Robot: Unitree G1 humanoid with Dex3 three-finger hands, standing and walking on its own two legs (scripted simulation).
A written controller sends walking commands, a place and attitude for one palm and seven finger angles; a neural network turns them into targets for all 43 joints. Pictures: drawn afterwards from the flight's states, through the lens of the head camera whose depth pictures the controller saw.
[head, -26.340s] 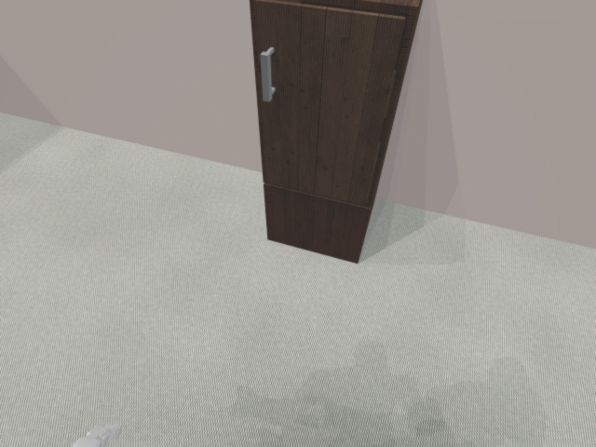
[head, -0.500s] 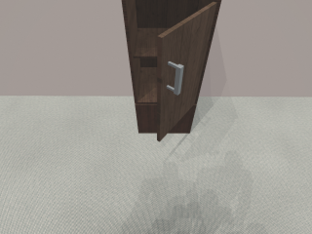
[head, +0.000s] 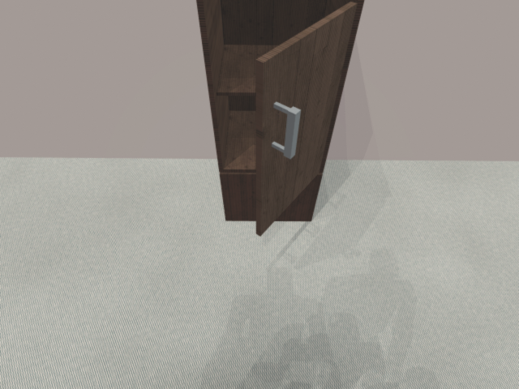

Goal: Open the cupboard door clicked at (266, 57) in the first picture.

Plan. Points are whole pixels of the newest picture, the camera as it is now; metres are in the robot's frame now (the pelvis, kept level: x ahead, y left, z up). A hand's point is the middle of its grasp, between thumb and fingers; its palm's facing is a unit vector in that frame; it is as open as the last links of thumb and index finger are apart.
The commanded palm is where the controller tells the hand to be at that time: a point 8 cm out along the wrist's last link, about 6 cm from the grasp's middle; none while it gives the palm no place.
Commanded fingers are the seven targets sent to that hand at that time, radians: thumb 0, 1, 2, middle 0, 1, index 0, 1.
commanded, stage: walk to a spot facing it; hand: left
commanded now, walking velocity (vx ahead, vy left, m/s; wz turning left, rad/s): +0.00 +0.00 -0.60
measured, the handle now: (284, 130) +0.63 -0.02 +0.02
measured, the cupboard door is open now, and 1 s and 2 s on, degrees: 52 52 52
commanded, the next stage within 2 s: none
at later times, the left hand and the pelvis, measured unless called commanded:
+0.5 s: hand out of the picture +0.12 +0.20 -0.16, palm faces -0.19 -0.93 -0.30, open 7.4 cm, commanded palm none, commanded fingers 0.00 0.90 0.90 -0.20 -0.30 -0.20 -0.30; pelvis -0.02 +0.00 -0.01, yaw -15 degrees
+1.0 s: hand out of the picture +0.14 +0.16 -0.19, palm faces -0.42 -0.89 -0.18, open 7.4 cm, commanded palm none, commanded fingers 0.00 0.90 0.90 -0.20 -0.30 -0.20 -0.30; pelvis +0.01 +0.01 -0.01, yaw -30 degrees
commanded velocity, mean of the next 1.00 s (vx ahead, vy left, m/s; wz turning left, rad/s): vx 0.00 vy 0.00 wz -0.60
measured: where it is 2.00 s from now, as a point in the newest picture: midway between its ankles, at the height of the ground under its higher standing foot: outside the picture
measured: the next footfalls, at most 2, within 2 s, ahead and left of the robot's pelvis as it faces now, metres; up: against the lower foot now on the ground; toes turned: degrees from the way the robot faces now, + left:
right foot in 0.52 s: -0.01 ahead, -0.12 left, +0.00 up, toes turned -19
left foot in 0.96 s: +0.09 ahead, +0.08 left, +0.00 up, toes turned -29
